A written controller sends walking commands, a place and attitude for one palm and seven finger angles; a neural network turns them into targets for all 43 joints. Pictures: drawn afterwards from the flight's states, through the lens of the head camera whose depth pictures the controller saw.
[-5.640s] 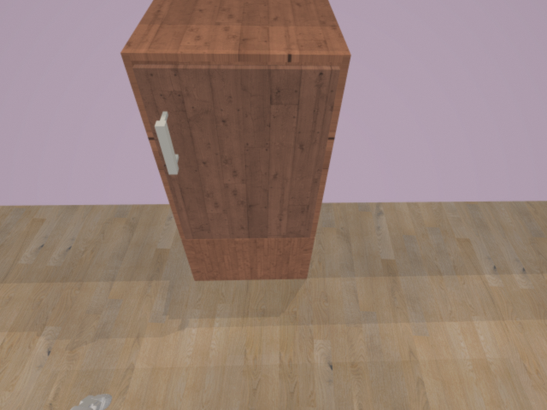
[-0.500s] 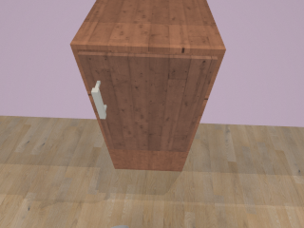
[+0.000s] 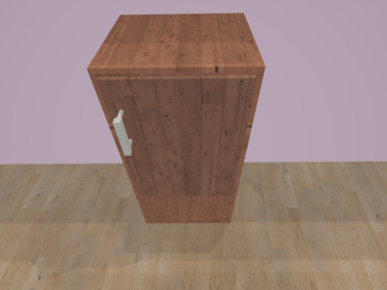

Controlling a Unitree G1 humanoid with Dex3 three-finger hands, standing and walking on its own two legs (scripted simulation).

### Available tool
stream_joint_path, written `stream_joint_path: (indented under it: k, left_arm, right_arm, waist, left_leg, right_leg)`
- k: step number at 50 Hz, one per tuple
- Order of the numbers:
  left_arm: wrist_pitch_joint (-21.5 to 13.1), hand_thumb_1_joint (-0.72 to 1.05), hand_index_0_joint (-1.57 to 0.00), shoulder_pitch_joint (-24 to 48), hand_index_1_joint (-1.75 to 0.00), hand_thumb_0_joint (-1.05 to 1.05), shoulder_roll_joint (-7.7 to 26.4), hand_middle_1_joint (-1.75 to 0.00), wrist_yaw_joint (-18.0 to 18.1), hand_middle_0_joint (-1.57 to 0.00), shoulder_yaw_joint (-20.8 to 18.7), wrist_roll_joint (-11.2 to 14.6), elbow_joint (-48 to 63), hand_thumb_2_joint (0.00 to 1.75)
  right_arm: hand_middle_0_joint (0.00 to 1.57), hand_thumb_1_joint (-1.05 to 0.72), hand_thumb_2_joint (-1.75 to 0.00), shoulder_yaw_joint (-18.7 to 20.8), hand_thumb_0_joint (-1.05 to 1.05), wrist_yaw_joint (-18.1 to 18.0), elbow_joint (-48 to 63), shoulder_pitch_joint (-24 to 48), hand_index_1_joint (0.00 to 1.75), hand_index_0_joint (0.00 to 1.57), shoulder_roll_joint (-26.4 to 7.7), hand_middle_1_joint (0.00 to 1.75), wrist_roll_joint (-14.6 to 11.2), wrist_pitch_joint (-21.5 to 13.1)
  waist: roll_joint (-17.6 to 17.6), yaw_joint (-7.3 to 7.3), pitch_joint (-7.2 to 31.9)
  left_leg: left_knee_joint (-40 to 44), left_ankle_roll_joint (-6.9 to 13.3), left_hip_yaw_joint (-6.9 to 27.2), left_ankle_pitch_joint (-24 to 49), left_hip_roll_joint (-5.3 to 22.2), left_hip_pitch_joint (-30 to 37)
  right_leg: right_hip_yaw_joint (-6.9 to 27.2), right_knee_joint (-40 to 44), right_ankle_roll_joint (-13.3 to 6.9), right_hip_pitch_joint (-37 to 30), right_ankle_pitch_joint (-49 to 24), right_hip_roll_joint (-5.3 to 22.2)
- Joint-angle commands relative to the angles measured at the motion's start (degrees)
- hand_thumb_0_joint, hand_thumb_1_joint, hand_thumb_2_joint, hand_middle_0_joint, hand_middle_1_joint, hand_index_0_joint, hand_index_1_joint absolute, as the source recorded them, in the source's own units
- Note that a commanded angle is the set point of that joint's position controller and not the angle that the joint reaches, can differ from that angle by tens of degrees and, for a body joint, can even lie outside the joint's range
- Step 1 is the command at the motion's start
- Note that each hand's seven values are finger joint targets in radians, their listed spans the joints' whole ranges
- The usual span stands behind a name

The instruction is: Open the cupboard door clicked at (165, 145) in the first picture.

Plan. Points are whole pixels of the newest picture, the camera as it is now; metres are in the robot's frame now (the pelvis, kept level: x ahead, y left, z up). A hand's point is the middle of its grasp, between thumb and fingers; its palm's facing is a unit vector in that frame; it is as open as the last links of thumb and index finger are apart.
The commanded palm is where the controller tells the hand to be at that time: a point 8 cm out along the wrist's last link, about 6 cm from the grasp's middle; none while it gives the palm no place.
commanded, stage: come to a stop and stand still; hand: left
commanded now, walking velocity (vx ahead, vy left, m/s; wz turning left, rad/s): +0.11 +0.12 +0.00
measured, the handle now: (124, 133) +0.55 +0.25 -0.02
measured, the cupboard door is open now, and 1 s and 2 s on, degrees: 0 0 0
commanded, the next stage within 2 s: look again from close up in 0.18 s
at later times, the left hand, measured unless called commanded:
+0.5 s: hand out of the picture +0.01 +0.21 -0.18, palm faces +0.01 -0.98 -0.21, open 7.4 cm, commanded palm none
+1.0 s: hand out of the picture +0.11 +0.22 -0.12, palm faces +0.20 -0.95 -0.26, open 7.3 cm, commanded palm +0.12 +0.26 -0.07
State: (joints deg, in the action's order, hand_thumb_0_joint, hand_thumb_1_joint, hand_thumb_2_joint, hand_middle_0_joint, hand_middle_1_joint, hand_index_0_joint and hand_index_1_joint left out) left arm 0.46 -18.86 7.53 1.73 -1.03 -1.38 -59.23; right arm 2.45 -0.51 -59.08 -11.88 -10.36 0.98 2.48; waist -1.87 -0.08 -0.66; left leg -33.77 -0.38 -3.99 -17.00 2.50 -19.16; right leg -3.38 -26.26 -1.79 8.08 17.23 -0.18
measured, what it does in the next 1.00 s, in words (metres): steps on the spot: left foot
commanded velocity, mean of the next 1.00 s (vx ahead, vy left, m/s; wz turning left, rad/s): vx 0.00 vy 0.01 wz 0.00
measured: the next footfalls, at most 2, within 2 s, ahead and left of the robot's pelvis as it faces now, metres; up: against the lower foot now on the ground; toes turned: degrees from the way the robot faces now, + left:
left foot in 0.14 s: +0.04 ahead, +0.13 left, +0.00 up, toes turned +3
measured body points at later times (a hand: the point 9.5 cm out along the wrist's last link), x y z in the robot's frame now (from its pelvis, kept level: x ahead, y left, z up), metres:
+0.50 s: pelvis +0.01 +0.04 -0.01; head +0.02 +0.03 +0.44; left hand +0.01 +0.26 -0.16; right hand +0.00 -0.18 -0.17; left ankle +0.00 +0.13 -0.74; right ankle -0.03 -0.10 -0.74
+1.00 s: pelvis +0.02 +0.02 -0.01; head +0.04 +0.02 +0.44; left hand +0.10 +0.27 -0.10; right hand +0.06 -0.22 -0.15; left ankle +0.00 +0.13 -0.74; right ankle -0.03 -0.10 -0.74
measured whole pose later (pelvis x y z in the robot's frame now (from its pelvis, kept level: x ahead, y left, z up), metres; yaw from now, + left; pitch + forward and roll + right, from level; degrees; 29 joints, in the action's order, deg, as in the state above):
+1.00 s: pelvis +0.02 +0.02 -0.01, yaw +0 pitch +2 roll +1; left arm 1.8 -26.3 11.0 6.2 -2.7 4.0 -25.8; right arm -0.5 -3.7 -54.9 -19.1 -10.0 -1.5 -9.5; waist 1.8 0.4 -0.4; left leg -29.3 0.4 -4.6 -17.0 -0.2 -13.8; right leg -2.4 -33.2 -0.4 12.9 21.0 2.8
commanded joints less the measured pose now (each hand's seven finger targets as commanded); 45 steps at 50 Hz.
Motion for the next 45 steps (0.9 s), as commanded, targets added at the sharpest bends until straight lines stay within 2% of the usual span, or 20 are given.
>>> stream_joint_path:
  k: [1,4,7,9,10,13,14,15,16,17,18,19,21,22,26,28,33,42,44,45]
  left_arm:
    - [-1.87,0.9,-0.2,-0.56,-0.3,0.0,8.72,-0.3,0.12,-0.2,-1.98,0.12,2.65,0.9]
    - [-1.88,0.9,-0.2,-2.21,-0.3,0.0,9.28,-0.3,-0.04,-0.2,-2.31,-0.01,1.57,0.9]
    - [-1.8,0.9,-0.2,-3.45,-0.3,0.0,7.1,-0.3,-0.19,-0.2,-1.87,0.36,-0.03,0.9]
    - [-1.62,0.9,-0.2,-4.2,-0.3,0.0,4.92,-0.3,0.05,-0.2,-1.36,0.21,-0.75,0.9]
    - [-1.4,0.9,-0.2,-3.49,-0.3,0.0,4.9,-0.3,0.18,-0.2,-1.18,0.3,-1.61,0.9]
    - [-1.17,0.9,-0.2,-3.82,-0.3,0.0,4.86,-0.3,0.33,-0.2,-0.91,0.46,-2.8,0.9]
    - [-3.27,0.9,-0.2,-8.72,-0.3,0.0,6.67,-0.3,2.78,-0.2,-0.28,0.19,-5.4,0.9]
    - [-3.78,0.9,-0.2,-4.9,-0.3,0.0,9.56,-0.3,2.21,-0.2,-0.44,0.31,-2.31,0.9]
    - [-3.54,0.9,-0.2,-1.61,-0.3,0.0,8.54,-0.3,1.58,-0.2,-0.02,0.3,-1.46,0.9]
    - [-3.44,0.9,-0.2,-0.26,-0.3,0.0,7.98,-0.3,1.44,-0.2,0.25,0.26,-1.3,0.9]
    - [-3.43,0.9,-0.2,-0.85,-0.3,0.0,7.03,-0.3,1.49,-0.2,-0.14,0.04,-0.9,0.9]
    - [-3.04,0.9,-0.2,-1.97,-0.3,0.0,6.67,-0.3,1.34,-0.2,0.05,0.34,-0.97,0.9]
    - [-2.37,0.9,-0.2,-2.6,-0.3,0.0,5.49,-0.3,1.19,-0.2,0.35,0.46,-1.17,0.9]
    - [-2.1,0.9,-0.2,-2.6,-0.3,0.0,5.06,-0.3,1.12,-0.2,0.52,0.41,-1.43,0.9]
    - [-1.46,0.9,-0.2,-1.42,-0.3,0.0,5.2,-0.3,0.92,-0.2,0.57,0.35,-1.2,0.9]
    - [-1.36,0.9,-0.2,-0.95,-0.3,0.0,5.57,-0.3,0.88,-0.2,0.48,0.25,-0.94,0.9]
    - [-1.28,0.9,-0.2,-0.52,-0.3,0.0,6.72,-0.3,0.84,-0.2,0.28,0.34,-0.69,0.9]
    - [-1.25,0.9,-0.2,-0.04,-0.3,0.0,7.77,-0.3,0.71,-0.2,0.08,0.41,-0.79,0.9]
    - [-1.49,0.9,-0.2,-0.3,-0.3,0.0,7.8,-0.3,0.71,-0.2,0.16,0.35,-0.94,0.9]
    - [-2.24,0.9,-0.2,-3.15,-0.3,0.0,8.3,-0.3,2.74,-0.2,0.18,0.06,-2.26,0.9]
  right_arm:
    - [0.2,-0.9,-0.9,0.07,0.0,0.37,1.16,-1.5,0.3,0.2,-2.49,0.3,0.35,-1.88]
    - [0.2,-0.9,-0.9,-0.4,0.0,0.01,0.23,-3.52,0.3,0.2,-1.94,0.3,0.21,-2.51]
    - [0.2,-0.9,-0.9,-0.79,0.0,-0.92,-1.86,-7.34,0.3,0.2,-3.28,0.3,-0.02,-3.5]
    - [0.2,-0.9,-0.9,-0.72,0.0,-1.43,-2.94,-8.76,0.3,0.2,-4.93,0.3,-0.07,-3.57]
    - [0.2,-0.9,-0.9,-1.07,0.0,-1.5,-3.72,-8.71,0.3,0.2,-4.34,0.3,-0.2,-3.72]
    - [0.2,-0.9,-0.9,-1.42,0.0,-1.83,-4.29,-8.0,0.3,0.2,-3.96,0.3,-0.47,-3.56]
    - [0.2,-0.9,-0.9,-2.0,0.0,-1.01,0.15,-0.77,0.3,0.2,-4.32,0.3,-0.94,-4.53]
    - [0.2,-0.9,-0.9,-1.92,0.0,-0.57,1.62,-5.09,0.3,0.2,-1.38,0.3,-0.63,-3.69]
    - [0.2,-0.9,-0.9,-1.91,0.0,-0.59,0.55,-6.89,0.3,0.2,-0.84,0.3,-0.36,-3.35]
    - [0.2,-0.9,-0.9,-2.03,0.0,-0.29,-0.37,-9.13,0.3,0.2,-1.25,0.3,-0.18,-3.5]
    - [0.2,-0.9,-0.9,-2.0,0.0,-0.13,-0.81,-11.9,0.3,0.2,-2.13,0.3,0.14,-4.17]
    - [0.2,-0.9,-0.9,-2.09,0.0,-0.35,-0.59,-11.89,0.3,0.2,-3.23,0.3,0.06,-4.49]
    - [0.2,-0.9,-0.9,-1.98,0.0,-0.87,0.24,-10.27,0.3,0.2,-4.32,0.3,-0.08,-4.64]
    - [0.2,-0.9,-0.9,-2.02,0.0,-1.04,0.32,-9.72,0.3,0.2,-4.37,0.3,-0.16,-4.64]
    - [0.2,-0.9,-0.9,-2.24,0.0,-1.09,0.65,-8.82,0.3,0.2,-4.05,0.3,-0.1,-4.34]
    - [0.2,-0.9,-0.9,-2.26,0.0,-1.04,0.21,-8.89,0.3,0.2,-3.66,0.3,-0.07,-4.41]
    - [0.2,-0.9,-0.9,-2.28,0.0,-1.12,-0.52,-8.76,0.3,0.2,-3.93,0.3,-0.11,-4.51]
    - [0.2,-0.9,-0.9,-2.1,0.0,-1.34,-1.14,-7.57,0.3,0.2,-4.19,0.3,-0.18,-4.45]
    - [0.2,-0.9,-0.9,-2.09,0.0,-1.39,-1.42,-7.12,0.3,0.2,-4.11,0.3,-0.25,-4.52]
    - [0.2,-0.9,-0.9,-1.47,0.0,-0.89,2.11,-3.39,0.3,0.2,-7.05,0.3,-0.91,-4.29]
  waist:
    - [7.84,0.18,-6.87]
    - [4.46,0.33,-6.48]
    - [1.14,0.25,-2.28]
    - [1.52,0.78,-0.62]
    - [-2.48,0.58,-0.13]
    - [-1.99,0.94,-1.69]
    - [1.58,3.24,-6.05]
    - [4.39,-1.16,-4.37]
    - [1.12,-1.82,-5.5]
    - [0.92,-2.6,-5.18]
    - [-3.89,-2.14,-2.7]
    - [-6.15,-1.25,0.71]
    - [-6.11,-0.19,1.43]
    - [-3.83,0.17,0.33]
    - [2.12,0.48,-5.54]
    - [0.63,0.53,-6.51]
    - [2.09,0.54,-4.24]
    - [1.3,0.34,-1.63]
    - [2.14,0.33,-0.76]
    - [8.05,1.19,-3.01]
  left_leg:
    - [-4.05,0.02,1.5,-2.2,0.61,-2.32]
    - [2.72,-0.15,0.77,-0.47,0.39,1.27]
    - [9.48,1.11,3.42,13.18,2.8,10.07]
    - [7.89,2.49,5.12,19.95,5.65,11.71]
    - [9.12,2.57,5.18,23.09,5.33,11.9]
    - [10.0,2.62,5.18,22.92,5.08,10.35]
    - [-2.95,0.91,3.52,20.57,3.86,4.38]
    - [-0.99,0.94,3.19,-0.87,1.61,3.49]
    - [1.74,0.95,2.89,-1.94,1.24,5.22]
    - [3.7,1.09,3.88,2.38,1.76,5.41]
    - [5.03,1.93,5.52,9.7,3.23,5.32]
    - [6.29,3.02,7.22,13.66,4.48,5.73]
    - [8.57,4.41,8.86,16.0,5.98,5.65]
    - [9.24,4.81,9.42,15.96,6.05,5.03]
    - [11.18,4.35,8.38,8.48,4.48,2.06]
    - [12.24,4.19,8.06,8.75,4.15,2.04]
    - [12.01,4.06,7.13,11.26,3.74,4.67]
    - [10.32,3.46,5.16,14.93,3.41,8.41]
    - [9.55,3.34,4.69,16.69,3.38,9.5]
    - [-0.18,1.77,5.23,24.3,4.87,4.99]
  right_leg:
    - [14.78,15.43,-6.5,5.63,6.12,14.01]
    - [12.91,11.13,-6.07,4.16,-1.93,14.15]
    - [7.05,3.88,-2.21,3.86,-12.28,8.72]
    - [4.28,2.26,-0.67,3.61,-12.06,6.29]
    - [3.31,1.22,-0.2,2.26,-12.28,6.25]
    - [3.33,2.22,0.36,0.6,-12.39,6.05]
    - [8.78,6.96,0.72,4.57,-33.65,9.44]
    - [10.75,7.42,-1.9,5.03,-23.49,12.89]
    - [9.28,6.82,-3.05,7.93,-12.88,11.84]
    - [7.17,5.16,-3.0,8.81,-5.41,8.84]
    - [4.7,0.7,-2.31,5.83,-7.25,6.43]
    - [3.14,-1.99,-1.55,3.03,-4.92,4.7]
    - [1.41,-3.59,-0.67,2.27,-0.52,3.01]
    - [1.34,-3.53,-0.47,2.46,-0.2,2.91]
    - [2.93,-1.62,-0.39,4.55,-0.95,3.93]
    - [2.99,-1.54,-0.21,4.74,-2.06,4.29]
    - [3.52,-1.18,0.11,3.76,-4.56,4.92]
    - [4.42,-0.26,0.18,3.45,-9.31,5.75]
    - [4.78,-0.03,0.06,3.03,-12.6,6.1]
    - [7.13,2.13,1.0,4.13,-26.66,7.98]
